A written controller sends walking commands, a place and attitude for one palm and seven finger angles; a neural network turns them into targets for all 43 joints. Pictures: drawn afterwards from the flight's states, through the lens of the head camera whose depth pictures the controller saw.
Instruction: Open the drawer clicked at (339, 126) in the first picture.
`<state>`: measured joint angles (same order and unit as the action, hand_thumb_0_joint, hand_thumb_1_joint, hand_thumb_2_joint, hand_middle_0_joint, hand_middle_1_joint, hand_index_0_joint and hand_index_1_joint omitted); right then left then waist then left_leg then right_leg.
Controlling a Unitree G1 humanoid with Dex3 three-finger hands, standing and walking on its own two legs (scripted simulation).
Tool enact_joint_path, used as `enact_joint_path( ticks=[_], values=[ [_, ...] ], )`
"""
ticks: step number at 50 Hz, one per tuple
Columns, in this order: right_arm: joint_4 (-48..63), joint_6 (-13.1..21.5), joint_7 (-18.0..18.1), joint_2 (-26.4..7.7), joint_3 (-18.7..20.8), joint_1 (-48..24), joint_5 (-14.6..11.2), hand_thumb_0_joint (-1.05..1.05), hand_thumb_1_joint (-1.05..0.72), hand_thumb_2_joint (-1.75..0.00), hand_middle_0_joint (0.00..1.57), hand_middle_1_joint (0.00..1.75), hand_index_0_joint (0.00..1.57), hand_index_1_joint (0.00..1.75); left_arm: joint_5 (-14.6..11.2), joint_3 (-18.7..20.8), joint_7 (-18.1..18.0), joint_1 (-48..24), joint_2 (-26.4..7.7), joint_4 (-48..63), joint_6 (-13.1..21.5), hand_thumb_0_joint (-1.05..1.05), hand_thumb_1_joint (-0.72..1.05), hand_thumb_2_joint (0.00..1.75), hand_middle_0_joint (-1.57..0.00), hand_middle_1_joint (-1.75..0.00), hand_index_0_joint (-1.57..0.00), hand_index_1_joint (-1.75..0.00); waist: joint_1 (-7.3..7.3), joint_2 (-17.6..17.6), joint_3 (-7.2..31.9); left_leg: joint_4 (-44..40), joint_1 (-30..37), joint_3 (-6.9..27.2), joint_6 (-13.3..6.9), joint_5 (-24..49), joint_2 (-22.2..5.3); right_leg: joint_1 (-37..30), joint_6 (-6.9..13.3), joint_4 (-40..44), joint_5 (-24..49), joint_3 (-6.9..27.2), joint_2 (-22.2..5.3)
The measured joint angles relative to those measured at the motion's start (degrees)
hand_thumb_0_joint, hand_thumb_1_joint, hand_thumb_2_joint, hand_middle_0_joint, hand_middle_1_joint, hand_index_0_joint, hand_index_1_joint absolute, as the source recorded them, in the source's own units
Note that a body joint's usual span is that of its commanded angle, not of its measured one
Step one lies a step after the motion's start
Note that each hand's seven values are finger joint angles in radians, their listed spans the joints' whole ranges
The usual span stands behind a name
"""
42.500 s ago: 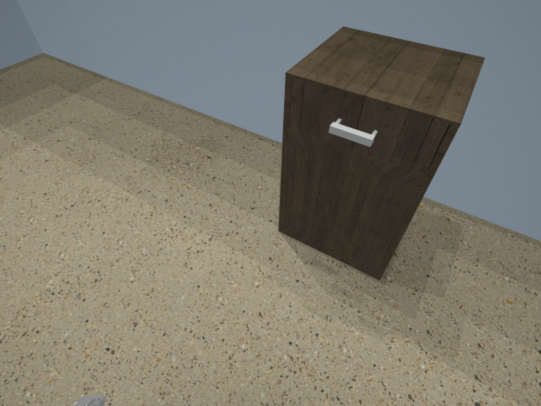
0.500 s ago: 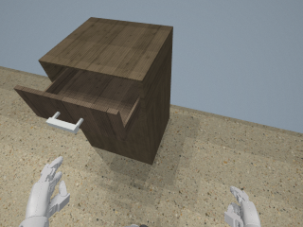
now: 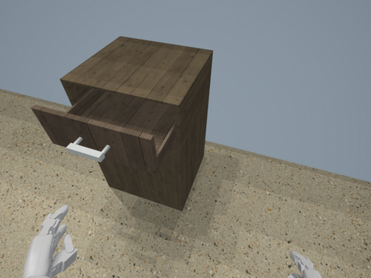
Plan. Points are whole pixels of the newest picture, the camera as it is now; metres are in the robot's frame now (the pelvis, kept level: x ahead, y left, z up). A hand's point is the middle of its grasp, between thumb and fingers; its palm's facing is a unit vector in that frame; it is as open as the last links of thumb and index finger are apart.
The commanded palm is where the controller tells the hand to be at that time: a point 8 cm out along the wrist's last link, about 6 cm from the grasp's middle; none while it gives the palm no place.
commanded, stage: stop stepping back and stand still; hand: left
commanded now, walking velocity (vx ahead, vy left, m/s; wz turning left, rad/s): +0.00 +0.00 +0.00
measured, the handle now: (89, 148) +0.53 +0.35 -0.09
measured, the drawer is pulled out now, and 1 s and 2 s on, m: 0.17 0.17 0.17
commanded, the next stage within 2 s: let the arm hang, fingers relaxed in 0.24 s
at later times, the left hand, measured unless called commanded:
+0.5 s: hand out of the picture +0.13 +0.23 -0.12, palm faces +0.02 -0.93 -0.36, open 7.4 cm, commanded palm none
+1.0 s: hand out of the picture +0.00 +0.15 -0.17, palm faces -0.01 -0.97 -0.23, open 7.4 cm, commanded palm none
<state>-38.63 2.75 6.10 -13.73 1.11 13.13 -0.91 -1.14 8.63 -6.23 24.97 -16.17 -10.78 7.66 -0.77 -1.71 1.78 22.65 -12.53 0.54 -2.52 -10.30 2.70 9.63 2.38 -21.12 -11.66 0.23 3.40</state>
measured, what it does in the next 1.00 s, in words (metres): stands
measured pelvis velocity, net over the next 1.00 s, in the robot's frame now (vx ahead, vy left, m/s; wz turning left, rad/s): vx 0.00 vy -0.03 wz -0.03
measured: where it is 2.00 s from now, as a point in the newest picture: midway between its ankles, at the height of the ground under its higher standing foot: outside the picture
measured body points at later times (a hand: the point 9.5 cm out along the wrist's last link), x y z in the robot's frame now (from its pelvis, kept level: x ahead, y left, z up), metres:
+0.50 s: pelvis -0.01 +0.00 -0.01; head +0.00 -0.01 +0.44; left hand +0.12 +0.28 -0.09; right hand +0.12 -0.26 -0.13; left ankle +0.02 +0.09 -0.74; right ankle +0.00 -0.09 -0.74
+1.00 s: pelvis +0.00 -0.03 +0.00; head +0.01 -0.05 +0.45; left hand +0.00 +0.20 -0.15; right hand -0.04 -0.24 -0.17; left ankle +0.02 +0.09 -0.74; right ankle -0.01 -0.09 -0.74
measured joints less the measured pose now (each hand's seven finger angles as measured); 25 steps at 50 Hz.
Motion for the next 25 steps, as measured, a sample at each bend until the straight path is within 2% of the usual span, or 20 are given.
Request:
enact_joint_path(
  ticks=[9,17,18,21,25],
  values=[
    [0.4,0.1,-0.4,1.8,-1.9,-1.1,0.2,0.01,-0.9,-0.9,0.2,0.3,0.2,0.3,0.4,-0.2,0.2,-0.8,0.5,-0.2,-0.2,0.02,0.9,0.9,-0.21,-0.3,-0.21,-0.3,0.88,-0.5,0.1,-3.4,0.5,-0.4,-0.5,2.2,0.8,0.5,-0.6,1.3,1.1,0.4,-0.9],
    [0.4,-0.5,-0.4,1.1,-1.6,-2.1,0.0,0.01,-0.9,-0.9,0.2,0.3,0.2,0.3,0.3,-0.2,0.3,-1.5,0.8,-0.1,-1.0,0.02,0.9,0.9,-0.21,-0.3,-0.21,-0.3,1.21,-0.5,-0.4,-3.5,0.2,0.0,-0.3,2.4,0.5,0.0,-0.5,3.2,2.1,0.1,-0.6],
    [-0.4,0.1,-1.5,0.5,-1.4,-2.5,0.5,0.01,-0.9,-0.9,0.2,0.3,0.2,0.3,1.0,-0.8,0.8,-2.4,0.2,-1.4,-1.1,0.02,0.9,0.9,-0.21,-0.3,-0.21,-0.3,1.22,-0.5,-0.3,-2.7,-0.6,0.1,-0.4,2.3,0.5,0.6,-0.5,2.3,1.9,-0.1,-0.6],
    [-3.9,-0.9,-5.3,-2.0,-1.5,-3.5,1.7,0.01,-0.9,-0.9,0.2,0.3,0.2,0.3,2.3,-3.9,3.6,-6.9,-1.7,-10.8,-4.8,0.01,0.9,0.9,-0.21,-0.3,-0.2,-0.3,1.21,-0.5,-0.2,1.4,-3.1,0.3,-0.6,0.5,0.9,3.6,-0.3,-3.0,-0.7,-0.6,-0.9],
    [-7.7,-3.4,-6.3,-3.5,-1.6,-3.2,2.5,0.01,-0.9,-0.9,0.2,0.3,0.2,0.3,2.7,-6.8,5.0,-9.5,-0.8,-24.5,-8.8,0.01,0.9,0.9,-0.2,-0.3,-0.2,-0.3,0.5,0.1,-0.7,3.8,-4.0,-0.4,-0.5,-0.9,1.0,5.3,0.0,-7.0,-2.7,-0.1,-1.0]
  ],
)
